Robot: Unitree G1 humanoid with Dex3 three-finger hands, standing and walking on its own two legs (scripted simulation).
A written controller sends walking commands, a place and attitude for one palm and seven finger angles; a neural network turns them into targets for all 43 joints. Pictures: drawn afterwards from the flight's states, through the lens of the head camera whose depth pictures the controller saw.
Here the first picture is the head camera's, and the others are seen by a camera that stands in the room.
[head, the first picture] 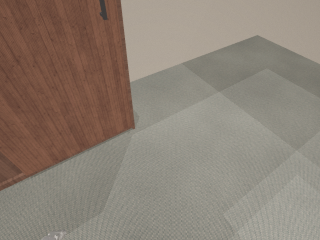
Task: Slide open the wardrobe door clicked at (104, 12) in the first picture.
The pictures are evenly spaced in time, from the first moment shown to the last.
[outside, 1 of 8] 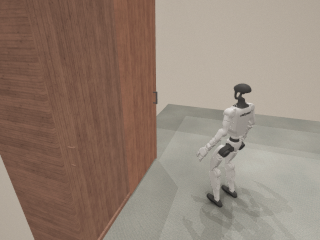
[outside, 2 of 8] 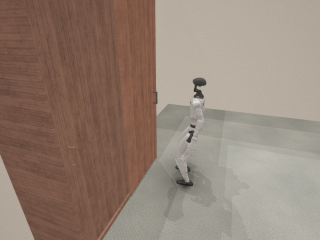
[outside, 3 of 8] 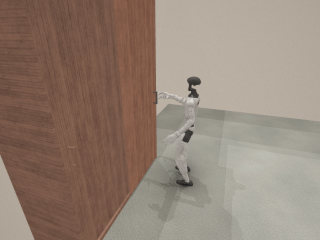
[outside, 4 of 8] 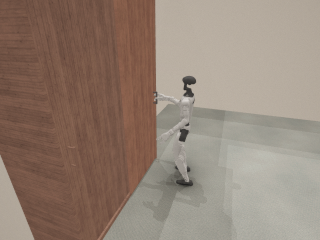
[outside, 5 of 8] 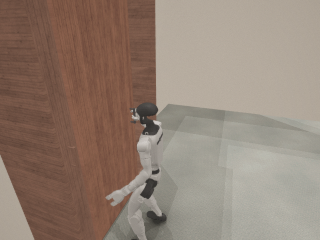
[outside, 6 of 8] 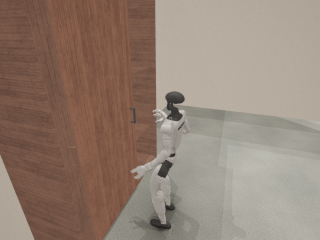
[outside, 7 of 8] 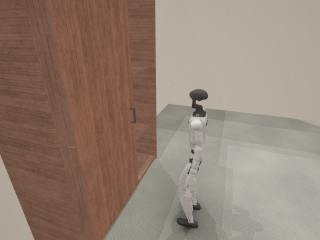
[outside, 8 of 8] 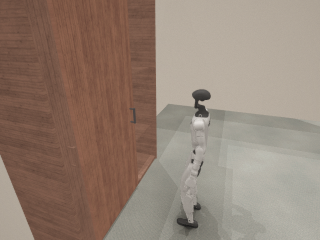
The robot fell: no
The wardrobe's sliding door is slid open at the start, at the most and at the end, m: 0.00 0.60 0.60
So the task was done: yes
